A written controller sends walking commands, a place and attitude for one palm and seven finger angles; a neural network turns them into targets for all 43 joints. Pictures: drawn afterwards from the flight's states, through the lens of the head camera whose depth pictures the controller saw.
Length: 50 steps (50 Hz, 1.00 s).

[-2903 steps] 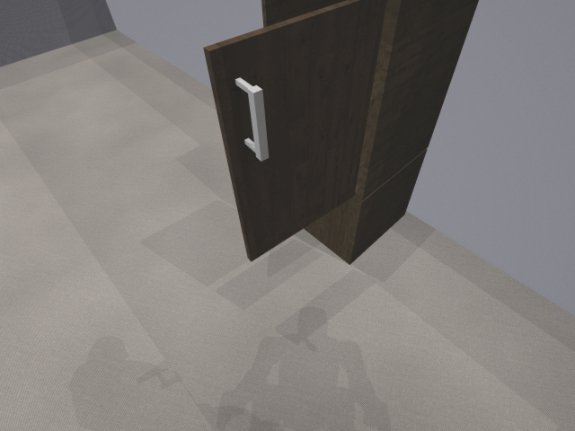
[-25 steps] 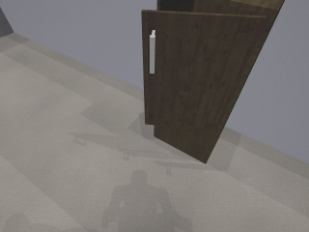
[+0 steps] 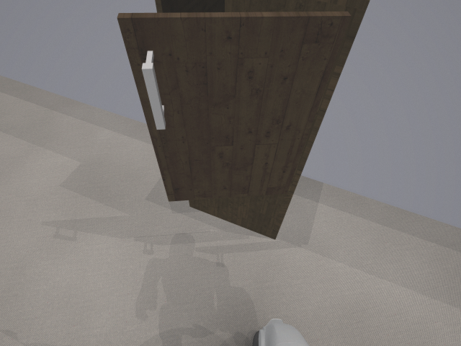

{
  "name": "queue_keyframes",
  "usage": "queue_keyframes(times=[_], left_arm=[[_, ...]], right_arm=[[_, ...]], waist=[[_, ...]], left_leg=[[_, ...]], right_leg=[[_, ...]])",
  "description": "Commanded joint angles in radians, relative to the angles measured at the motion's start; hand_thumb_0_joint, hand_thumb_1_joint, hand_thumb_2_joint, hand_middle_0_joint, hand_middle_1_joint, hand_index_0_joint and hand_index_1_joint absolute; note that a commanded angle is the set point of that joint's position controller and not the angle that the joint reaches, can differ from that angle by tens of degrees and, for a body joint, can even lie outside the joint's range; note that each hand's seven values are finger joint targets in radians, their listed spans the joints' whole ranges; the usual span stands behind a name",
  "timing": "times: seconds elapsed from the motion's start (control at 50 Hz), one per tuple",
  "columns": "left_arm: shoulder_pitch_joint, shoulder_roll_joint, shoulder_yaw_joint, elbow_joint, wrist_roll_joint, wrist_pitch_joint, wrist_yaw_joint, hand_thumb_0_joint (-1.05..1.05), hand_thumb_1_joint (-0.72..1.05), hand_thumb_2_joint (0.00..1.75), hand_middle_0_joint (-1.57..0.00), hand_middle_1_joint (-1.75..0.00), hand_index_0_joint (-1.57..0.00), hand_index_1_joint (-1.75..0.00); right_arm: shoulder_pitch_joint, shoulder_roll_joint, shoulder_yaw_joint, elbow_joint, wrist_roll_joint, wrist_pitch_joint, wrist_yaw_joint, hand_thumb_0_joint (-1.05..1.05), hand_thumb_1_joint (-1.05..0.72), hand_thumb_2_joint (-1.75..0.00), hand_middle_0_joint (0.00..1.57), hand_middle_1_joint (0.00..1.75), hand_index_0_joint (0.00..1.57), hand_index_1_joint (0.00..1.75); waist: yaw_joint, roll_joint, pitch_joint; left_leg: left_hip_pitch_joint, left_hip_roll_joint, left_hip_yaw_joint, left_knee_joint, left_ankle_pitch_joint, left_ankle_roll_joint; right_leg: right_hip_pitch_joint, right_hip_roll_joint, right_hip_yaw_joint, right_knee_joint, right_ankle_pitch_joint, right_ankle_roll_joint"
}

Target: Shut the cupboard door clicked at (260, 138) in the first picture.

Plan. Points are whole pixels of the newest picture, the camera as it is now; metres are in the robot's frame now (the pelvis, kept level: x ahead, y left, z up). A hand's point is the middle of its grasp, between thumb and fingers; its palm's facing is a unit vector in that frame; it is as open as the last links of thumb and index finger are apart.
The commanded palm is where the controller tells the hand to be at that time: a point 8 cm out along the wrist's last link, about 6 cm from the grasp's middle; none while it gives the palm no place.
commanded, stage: take the last steps up to it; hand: left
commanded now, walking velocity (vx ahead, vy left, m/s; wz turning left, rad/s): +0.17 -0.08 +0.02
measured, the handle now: (155, 92) +0.55 +0.15 +0.12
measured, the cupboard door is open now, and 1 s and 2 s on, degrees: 28 28 28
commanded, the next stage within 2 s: come to a stop and stand still in 0.06 s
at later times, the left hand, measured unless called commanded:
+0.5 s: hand out of the picture +0.15 +0.13 -0.17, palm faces +0.10 -0.97 -0.22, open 7.3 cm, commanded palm none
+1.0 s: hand out of the picture +0.10 +0.13 -0.17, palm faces +0.04 -0.97 -0.23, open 7.4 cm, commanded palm none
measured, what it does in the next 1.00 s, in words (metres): steps on the spot: right foot, then left foot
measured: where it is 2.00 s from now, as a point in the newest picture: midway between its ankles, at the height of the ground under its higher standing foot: outside the picture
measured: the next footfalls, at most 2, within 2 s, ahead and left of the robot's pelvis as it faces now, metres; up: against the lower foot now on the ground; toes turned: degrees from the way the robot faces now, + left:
right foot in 0.06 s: +0.10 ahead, -0.15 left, +0.00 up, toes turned +1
left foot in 0.54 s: +0.16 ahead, +0.08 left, +0.00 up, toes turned +2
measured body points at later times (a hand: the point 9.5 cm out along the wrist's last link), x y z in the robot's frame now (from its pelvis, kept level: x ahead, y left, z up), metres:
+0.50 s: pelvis +0.11 -0.05 +0.00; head +0.14 -0.06 +0.45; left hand +0.14 +0.18 -0.15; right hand +0.21 -0.28 -0.15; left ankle +0.13 +0.06 -0.73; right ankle +0.11 -0.13 -0.74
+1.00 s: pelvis +0.08 -0.06 +0.00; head +0.08 -0.06 +0.45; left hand +0.10 +0.18 -0.15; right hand +0.11 -0.29 -0.16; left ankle +0.12 +0.07 -0.74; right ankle +0.06 -0.15 -0.74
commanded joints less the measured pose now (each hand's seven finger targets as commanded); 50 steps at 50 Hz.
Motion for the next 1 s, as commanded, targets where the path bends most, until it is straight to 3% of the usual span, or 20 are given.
queue_keyframes(times=[0.0,0.02,0.04,0.06,0.1,0.12,0.18,0.26,0.34,0.4,0.48,0.5,0.54,0.58,0.62,0.7,0.76,0.8,0.86,0.98], left_arm=[[0.198,0.073,0.02,0.008,0.005,-0.056,0.006,0.0,0.9,0.9,-0.2,-0.3,-0.2,-0.3],[0.316,0.163,0.037,0.047,0.012,-0.07,0.018,0.0,0.9,0.9,-0.2,-0.3,-0.2,-0.3],[0.372,0.228,0.049,0.069,0.005,-0.075,0.03,0.0,0.9,0.9,-0.2,-0.3,-0.2,-0.3],[0.326,0.218,0.042,0.058,-0.01,-0.071,0.04,0.0,0.9,0.9,-0.2,-0.3,-0.2,-0.3],[0.163,0.128,0.018,0.028,-0.006,-0.072,0.05,0.0,0.9,0.9,-0.2,-0.3,-0.2,-0.3],[0.102,0.092,0.005,0.013,-0.008,-0.068,0.055,0.0,0.9,0.9,-0.2,-0.3,-0.2,-0.3],[0.053,0.022,-0.024,0.004,-0.002,-0.089,0.06,0.0,0.9,0.9,-0.2,-0.3,-0.2,-0.3],[0.088,0.043,-0.022,0.016,0.002,-0.089,0.07,0.0,0.9,0.9,-0.2,-0.3,-0.2,-0.3],[0.116,0.092,-0.001,0.026,0.0,-0.068,0.082,0.0,0.9,0.9,-0.2,-0.3,-0.2,-0.3],[0.113,0.105,0.007,0.022,0.003,-0.051,0.086,0.0,0.9,0.9,-0.2,-0.3,-0.2,-0.3],[0.106,0.119,0.012,0.009,0.002,-0.036,0.087,0.0,0.9,0.9,-0.2,-0.3,-0.2,-0.3],[0.099,0.12,0.011,0.007,-0.001,-0.033,0.087,0.0,0.9,0.9,-0.2,-0.3,-0.2,-0.3],[0.105,0.086,0.003,-0.015,-0.005,-0.023,0.089,0.0,0.9,0.9,-0.2,-0.3,-0.2,-0.3],[0.111,0.054,-0.01,-0.02,-0.004,-0.012,0.088,0.0,0.9,0.9,-0.2,-0.3,-0.2,-0.3],[0.105,0.054,-0.012,-0.016,-0.004,-0.005,0.079,0.0,0.9,0.9,-0.2,-0.3,-0.2,-0.3],[0.135,0.06,-0.013,-0.004,-0.002,0.008,0.07,0.0,0.9,0.9,-0.2,-0.3,-0.2,-0.3],[0.174,0.052,-0.016,0.012,0.0,0.003,0.063,0.0,0.9,0.9,-0.2,-0.3,-0.2,-0.3],[0.177,0.074,-0.017,0.018,0.004,-0.011,0.065,0.0,0.9,0.9,-0.2,-0.3,-0.2,-0.3],[0.122,0.093,-0.025,0.02,-0.004,-0.031,0.065,0.0,0.9,0.9,-0.2,-0.3,-0.2,-0.3],[0.109,0.076,-0.037,0.045,-0.009,-0.032,0.066,0.0,0.9,0.9,-0.2,-0.3,-0.2,-0.3]], right_arm=[[-0.014,-0.204,-0.054,-0.038,0.014,-0.006,-0.003,0.0,-0.9,-0.9,0.2,0.3,0.2,0.3],[0.001,-0.16,-0.047,-0.04,0.028,-0.007,0.011,0.0,-0.9,-0.9,0.2,0.3,0.2,0.3],[0.029,-0.079,-0.03,-0.064,0.037,-0.004,0.009,0.0,-0.9,-0.9,0.2,0.3,0.2,0.3],[-0.008,-0.104,-0.032,-0.074,0.035,0.009,0.007,0.0,-0.9,-0.9,0.2,0.3,0.2,0.3],[-0.045,-0.091,-0.038,-0.059,0.026,0.012,0.01,0.0,-0.9,-0.9,0.2,0.3,0.2,0.3],[-0.052,-0.092,-0.04,-0.049,0.021,0.018,0.011,0.0,-0.9,-0.9,0.2,0.3,0.2,0.3],[-0.019,-0.041,-0.016,-0.022,0.014,0.036,0.008,0.0,-0.9,-0.9,0.2,0.3,0.2,0.3],[-0.074,-0.035,-0.002,-0.037,0.03,0.051,0.005,0.0,-0.9,-0.9,0.2,0.3,0.2,0.3],[-0.166,-0.097,-0.018,-0.08,0.032,0.067,0.003,0.0,-0.9,-0.9,0.2,0.3,0.2,0.3],[-0.208,-0.129,-0.031,-0.102,0.029,0.082,0.003,0.0,-0.9,-0.9,0.2,0.3,0.2,0.3],[-0.228,-0.143,-0.035,-0.117,0.027,0.081,0.005,0.0,-0.9,-0.9,0.2,0.3,0.2,0.3],[-0.218,-0.152,-0.036,-0.117,0.026,0.076,0.006,0.0,-0.9,-0.9,0.2,0.3,0.2,0.3],[-0.211,-0.19,-0.039,-0.123,0.019,0.065,0.0,0.0,-0.9,-0.9,0.2,0.3,0.2,0.3],[-0.248,-0.213,-0.038,-0.137,0.018,0.061,-0.009,0.0,-0.9,-0.9,0.2,0.3,0.2,0.3],[-0.269,-0.214,-0.032,-0.139,0.02,0.051,-0.016,0.0,-0.9,-0.9,0.2,0.3,0.2,0.3],[-0.293,-0.222,-0.03,-0.138,0.018,0.045,-0.024,0.0,-0.9,-0.9,0.2,0.3,0.2,0.3],[-0.296,-0.225,-0.033,-0.128,0.023,0.047,-0.022,0.0,-0.9,-0.9,0.2,0.3,0.2,0.3],[-0.276,-0.193,-0.034,-0.12,0.031,0.047,-0.015,0.0,-0.9,-0.9,0.2,0.3,0.2,0.3],[-0.246,-0.143,-0.019,-0.086,0.031,0.048,-0.002,0.0,-0.9,-0.9,0.2,0.3,0.2,0.3],[-0.203,-0.132,-0.006,-0.019,0.024,0.051,0.006,0.0,-0.9,-0.9,0.2,0.3,0.2,0.3]], waist=[[0.134,0.098,-0.119],[0.181,-0.095,-0.202],[0.175,-0.317,-0.27],[0.157,-0.228,-0.202],[0.094,-0.183,-0.11],[0.066,-0.111,-0.083],[0.01,-0.028,-0.069],[0.042,-0.013,-0.128],[0.069,-0.062,-0.141],[0.071,-0.109,-0.088],[0.066,-0.091,-0.078],[0.062,-0.081,-0.093],[0.066,0.071,-0.134],[0.079,0.132,-0.125],[0.082,0.151,-0.12],[0.086,0.157,-0.127],[0.098,0.097,-0.127],[0.077,0.014,-0.124],[0.046,-0.092,-0.127],[0.044,-0.057,0.021]], left_leg=[[-0.133,0.135,-0.044,0.19,0.53,0.124],[-0.326,0.043,0.002,0.432,0.296,0.09],[-0.487,-0.106,-0.033,0.729,-0.285,0.066],[-0.524,-0.076,-0.147,0.858,-0.287,0.088],[-0.547,-0.024,-0.187,0.909,-0.113,0.086],[-0.497,0.003,-0.195,0.867,-0.063,0.081],[-0.389,-0.009,-0.182,0.686,-0.011,0.051],[-0.346,-0.053,-0.166,0.423,-0.028,0.027],[-0.359,-0.08,-0.173,0.307,-0.027,0.024],[-0.338,-0.085,-0.197,0.301,-0.026,0.03],[-0.273,-0.078,-0.203,0.191,0.118,0.044],[-0.219,-0.053,-0.218,0.149,0.289,0.056],[-0.099,0.074,-0.297,0.112,0.728,0.121],[-0.16,0.129,-0.347,0.044,0.728,0.189],[-0.174,0.156,-0.377,-0.009,0.722,0.226],[-0.165,0.165,-0.391,-0.03,0.611,0.255],[-0.186,0.114,-0.358,0.009,0.504,0.213],[-0.21,0.022,-0.294,0.059,0.347,0.14],[-0.147,-0.048,-0.216,0.075,0.24,0.083],[-0.152,-0.044,-0.222,0.012,0.158,0.073]], right_leg=[[0.425,0.059,-0.036,-0.221,0.068,-0.038],[0.65,-0.09,0.142,-0.283,0.06,-0.086],[0.726,-0.317,0.453,-0.388,0.124,-0.174],[0.598,-0.338,0.471,-0.469,0.049,-0.205],[0.442,-0.274,0.389,-0.494,-0.033,-0.187],[0.36,-0.237,0.275,-0.492,-0.012,-0.176],[0.242,-0.2,0.126,-0.481,0.36,-0.157],[0.354,-0.22,0.139,-0.408,0.673,-0.172],[0.462,-0.258,0.184,-0.332,0.791,-0.184],[0.409,-0.278,0.212,-0.323,0.742,-0.191],[0.388,-0.249,0.195,-0.267,0.671,-0.162],[0.363,-0.219,0.168,-0.248,0.592,-0.134],[0.288,-0.089,0.067,-0.186,0.308,-0.046],[0.316,-0.009,0.024,-0.14,0.021,-0.006],[0.321,0.014,0.038,-0.078,-0.181,0.001],[0.278,0.027,0.078,-0.015,-0.242,0.005],[0.341,0.027,0.082,-0.196,-0.091,0.004],[0.371,-0.022,0.169,-0.318,0.093,-0.019],[0.322,-0.09,0.215,-0.364,0.135,-0.057],[0.216,-0.062,0.204,-0.473,-0.195,-0.044]])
